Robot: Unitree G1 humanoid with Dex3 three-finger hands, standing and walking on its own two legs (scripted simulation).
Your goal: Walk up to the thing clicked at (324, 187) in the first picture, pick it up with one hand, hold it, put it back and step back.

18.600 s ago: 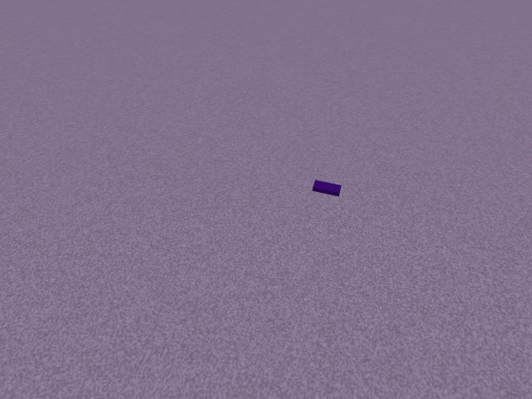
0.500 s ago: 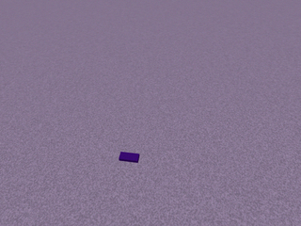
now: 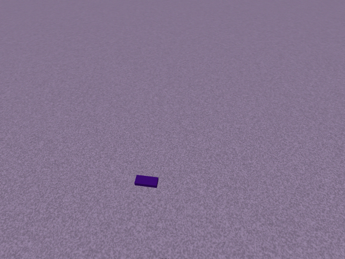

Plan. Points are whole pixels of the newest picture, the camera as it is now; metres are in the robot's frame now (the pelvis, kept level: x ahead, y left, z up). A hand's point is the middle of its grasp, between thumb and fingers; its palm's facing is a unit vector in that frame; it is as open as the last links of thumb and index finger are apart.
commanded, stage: walk up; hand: left
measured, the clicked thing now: (146, 181) +0.76 +0.22 -0.76
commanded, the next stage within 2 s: stand in 0.06 s
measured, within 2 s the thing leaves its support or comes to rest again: neither
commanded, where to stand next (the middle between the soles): +0.39 -0.04 m, yaw -4 degrees
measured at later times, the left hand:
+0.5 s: hand out of the picture +0.06 +0.24 -0.15, palm faces -0.03 -0.94 -0.33, open 7.4 cm
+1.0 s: hand out of the picture +0.04 +0.24 -0.15, palm faces -0.03 -0.94 -0.34, open 7.4 cm
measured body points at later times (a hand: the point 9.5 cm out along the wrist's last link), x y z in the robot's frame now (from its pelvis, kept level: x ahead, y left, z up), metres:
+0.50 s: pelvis -0.02 -0.01 +0.01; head -0.01 -0.01 +0.46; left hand +0.06 +0.29 -0.13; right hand +0.07 -0.31 -0.12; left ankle +0.01 +0.11 -0.74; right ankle -0.03 -0.14 -0.74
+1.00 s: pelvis -0.02 -0.02 +0.01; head -0.01 -0.02 +0.46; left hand +0.04 +0.29 -0.12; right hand +0.04 -0.32 -0.13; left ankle +0.00 +0.11 -0.74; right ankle -0.03 -0.14 -0.74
